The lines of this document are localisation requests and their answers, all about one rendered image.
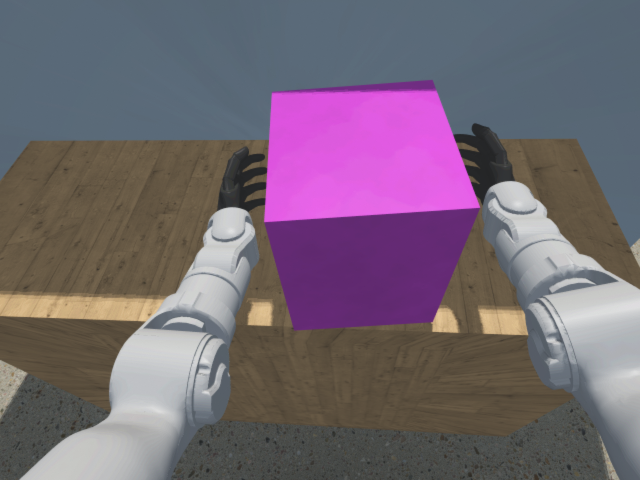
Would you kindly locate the robot right forearm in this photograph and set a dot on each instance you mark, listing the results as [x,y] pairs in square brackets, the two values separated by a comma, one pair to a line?
[530,249]

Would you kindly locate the carton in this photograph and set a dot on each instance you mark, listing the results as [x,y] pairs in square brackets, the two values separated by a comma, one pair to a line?
[368,203]

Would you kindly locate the robot right upper arm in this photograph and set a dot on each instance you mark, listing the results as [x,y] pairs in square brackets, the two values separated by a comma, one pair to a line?
[587,342]

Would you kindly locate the robot left hand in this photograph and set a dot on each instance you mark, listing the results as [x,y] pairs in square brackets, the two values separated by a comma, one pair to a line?
[232,193]

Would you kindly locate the robot left upper arm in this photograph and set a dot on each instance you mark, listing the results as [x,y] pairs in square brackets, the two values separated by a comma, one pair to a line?
[167,384]

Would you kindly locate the pedestal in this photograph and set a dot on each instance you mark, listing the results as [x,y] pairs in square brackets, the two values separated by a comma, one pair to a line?
[95,235]

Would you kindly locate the robot left forearm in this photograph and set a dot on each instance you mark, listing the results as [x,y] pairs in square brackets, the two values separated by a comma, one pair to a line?
[212,291]

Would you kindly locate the robot right hand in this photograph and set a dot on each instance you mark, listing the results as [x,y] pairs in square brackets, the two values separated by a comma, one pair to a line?
[491,158]

